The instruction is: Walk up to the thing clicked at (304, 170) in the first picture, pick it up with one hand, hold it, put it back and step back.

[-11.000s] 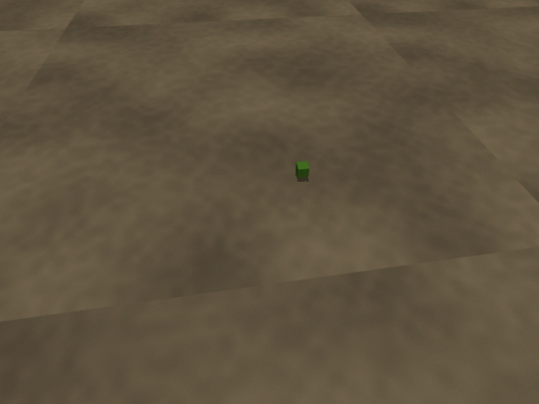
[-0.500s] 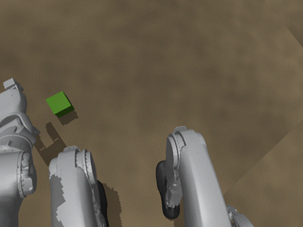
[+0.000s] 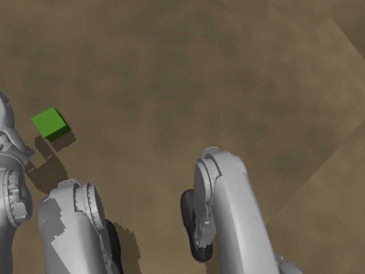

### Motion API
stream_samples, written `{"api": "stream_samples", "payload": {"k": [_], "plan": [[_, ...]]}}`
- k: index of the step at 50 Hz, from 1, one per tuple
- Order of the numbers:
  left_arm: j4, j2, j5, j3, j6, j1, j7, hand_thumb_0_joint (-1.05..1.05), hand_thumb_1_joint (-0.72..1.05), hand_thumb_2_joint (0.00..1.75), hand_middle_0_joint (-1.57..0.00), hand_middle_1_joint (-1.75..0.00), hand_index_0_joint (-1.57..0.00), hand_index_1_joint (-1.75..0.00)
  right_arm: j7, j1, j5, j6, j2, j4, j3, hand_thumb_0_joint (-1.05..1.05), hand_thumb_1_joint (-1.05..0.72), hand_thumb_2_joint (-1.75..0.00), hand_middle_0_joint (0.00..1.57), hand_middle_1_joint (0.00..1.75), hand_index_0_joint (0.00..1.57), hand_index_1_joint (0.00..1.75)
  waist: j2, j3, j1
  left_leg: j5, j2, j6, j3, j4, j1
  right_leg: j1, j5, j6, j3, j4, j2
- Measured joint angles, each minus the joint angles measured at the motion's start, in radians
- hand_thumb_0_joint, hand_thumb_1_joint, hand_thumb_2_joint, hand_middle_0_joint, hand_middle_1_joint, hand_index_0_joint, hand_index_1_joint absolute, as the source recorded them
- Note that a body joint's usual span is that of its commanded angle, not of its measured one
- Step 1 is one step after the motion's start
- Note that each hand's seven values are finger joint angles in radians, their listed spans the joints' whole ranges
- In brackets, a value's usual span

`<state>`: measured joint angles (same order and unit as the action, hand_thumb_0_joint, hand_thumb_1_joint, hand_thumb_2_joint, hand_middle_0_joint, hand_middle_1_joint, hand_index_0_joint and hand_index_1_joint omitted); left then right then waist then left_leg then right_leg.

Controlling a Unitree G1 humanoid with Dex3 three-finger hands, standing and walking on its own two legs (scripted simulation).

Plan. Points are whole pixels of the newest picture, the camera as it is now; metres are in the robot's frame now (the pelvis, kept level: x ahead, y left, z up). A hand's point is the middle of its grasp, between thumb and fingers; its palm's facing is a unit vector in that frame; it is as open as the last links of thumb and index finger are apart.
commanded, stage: rise first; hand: left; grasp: from above
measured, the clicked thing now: (52, 124) +0.49 +0.24 -0.30
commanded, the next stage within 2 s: approach in 1.76 s
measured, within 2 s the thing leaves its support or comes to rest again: neither
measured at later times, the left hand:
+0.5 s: hand (15, 129) +0.46 +0.28 -0.19, palm faces -0.35 -0.23 -0.91, open 13.6 cm
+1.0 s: hand (17, 127) +0.46 +0.28 -0.19, palm faces -0.34 -0.24 -0.91, open 13.4 cm
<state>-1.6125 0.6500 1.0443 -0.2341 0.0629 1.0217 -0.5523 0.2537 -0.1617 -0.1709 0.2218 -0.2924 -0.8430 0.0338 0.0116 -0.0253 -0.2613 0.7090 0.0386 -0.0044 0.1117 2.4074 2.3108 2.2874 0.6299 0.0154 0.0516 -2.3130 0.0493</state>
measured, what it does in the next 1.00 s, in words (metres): stands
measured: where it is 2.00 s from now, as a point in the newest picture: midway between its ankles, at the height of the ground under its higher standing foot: (157, 253)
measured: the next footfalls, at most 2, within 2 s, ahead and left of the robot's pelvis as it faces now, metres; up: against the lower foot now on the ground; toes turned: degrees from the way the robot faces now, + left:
none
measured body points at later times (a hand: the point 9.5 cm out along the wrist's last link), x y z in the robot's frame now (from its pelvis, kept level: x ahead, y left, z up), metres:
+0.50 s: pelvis +0.00 +0.00 -0.01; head +0.25 +0.05 +0.36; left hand +0.47 +0.29 -0.14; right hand +0.01 -0.27 -0.11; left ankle +0.07 +0.13 -0.30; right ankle +0.11 -0.13 -0.30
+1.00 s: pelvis +0.00 +0.00 -0.01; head +0.25 +0.05 +0.36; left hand +0.47 +0.28 -0.14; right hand -0.01 -0.26 -0.10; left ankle +0.07 +0.13 -0.30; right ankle +0.11 -0.13 -0.30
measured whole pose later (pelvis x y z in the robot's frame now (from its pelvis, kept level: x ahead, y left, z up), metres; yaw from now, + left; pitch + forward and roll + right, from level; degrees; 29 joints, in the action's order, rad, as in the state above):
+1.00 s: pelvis +0.00 +0.00 -0.01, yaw -1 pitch +34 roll -7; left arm -1.67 0.69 1.06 -0.27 0.07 1.05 -0.59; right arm 0.33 -0.20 -0.20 0.25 -0.31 -0.86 0.05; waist 0.02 -0.01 -0.30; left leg 0.71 0.03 -0.01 0.13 2.44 2.33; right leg 2.30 0.62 0.02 0.07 -2.33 0.04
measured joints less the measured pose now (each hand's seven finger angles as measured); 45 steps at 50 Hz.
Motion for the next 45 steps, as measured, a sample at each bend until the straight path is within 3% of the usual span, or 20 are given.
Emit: {"api": "stream_samples", "payload": {"k": [28,45], "plan": [[-0.054,0.040,0.023,-0.014,-0.013,0.032,-0.025,0.00,-0.45,0.91,-0.18,-0.98,-0.18,-0.98,0.048,-0.018,-0.019,0.021,-0.022,0.000,0.020,0.00,-0.91,-0.90,0.19,0.30,0.20,0.30,-0.002,0.028,-0.031,-0.001,-0.005,-0.002,0.024,0.040,0.024,0.013,-0.006,0.002,0.017,-0.024,-0.003],[-0.044,0.030,0.022,-0.027,0.005,0.024,-0.038,0.00,-0.43,0.89,-0.22,-0.93,-0.22,-0.94,0.075,-0.036,-0.023,0.027,-0.017,-0.011,0.014,0.00,-0.91,-0.90,0.19,0.30,0.20,0.30,0.006,0.016,-0.042,0.001,-0.003,0.001,0.023,0.033,0.023,0.010,-0.006,0.005,0.017,-0.015,-0.005]]}}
